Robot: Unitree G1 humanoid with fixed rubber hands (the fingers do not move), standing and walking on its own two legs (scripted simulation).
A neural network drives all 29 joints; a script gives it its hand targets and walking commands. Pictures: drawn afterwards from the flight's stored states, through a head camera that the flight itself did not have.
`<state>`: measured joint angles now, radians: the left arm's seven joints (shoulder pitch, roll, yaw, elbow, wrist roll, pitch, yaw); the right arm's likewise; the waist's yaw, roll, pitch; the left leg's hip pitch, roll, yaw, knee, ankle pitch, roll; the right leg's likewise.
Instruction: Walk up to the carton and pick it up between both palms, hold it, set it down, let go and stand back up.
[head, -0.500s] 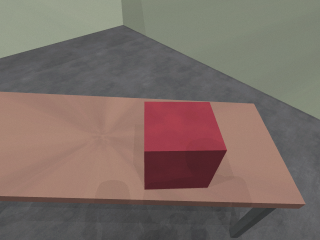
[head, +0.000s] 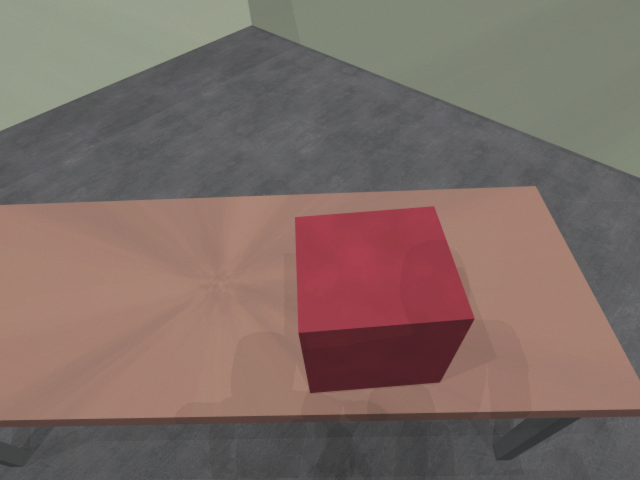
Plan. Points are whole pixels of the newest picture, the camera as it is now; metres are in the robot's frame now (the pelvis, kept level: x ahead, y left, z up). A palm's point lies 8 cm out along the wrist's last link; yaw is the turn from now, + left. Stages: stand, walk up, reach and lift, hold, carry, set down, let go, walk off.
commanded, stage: walk up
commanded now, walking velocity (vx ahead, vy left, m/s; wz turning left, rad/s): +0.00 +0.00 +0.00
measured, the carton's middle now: (370, 302) +0.41 -0.06 -0.09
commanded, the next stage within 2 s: none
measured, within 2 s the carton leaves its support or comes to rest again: neither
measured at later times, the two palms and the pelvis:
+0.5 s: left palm out of the picture +0.00 +0.20 -0.15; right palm out of the picture -0.01 -0.19 -0.15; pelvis +0.02 +0.00 +0.00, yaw +0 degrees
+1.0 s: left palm out of the picture +0.04 +0.22 -0.17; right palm out of the picture -0.05 -0.25 -0.15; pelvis +0.01 -0.03 -0.02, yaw -1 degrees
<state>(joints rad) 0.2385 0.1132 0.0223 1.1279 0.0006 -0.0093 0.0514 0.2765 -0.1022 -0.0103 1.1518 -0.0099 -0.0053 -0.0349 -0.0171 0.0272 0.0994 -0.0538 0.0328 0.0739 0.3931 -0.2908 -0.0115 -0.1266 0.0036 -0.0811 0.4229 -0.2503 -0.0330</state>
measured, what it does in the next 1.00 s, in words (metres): lifts its right foot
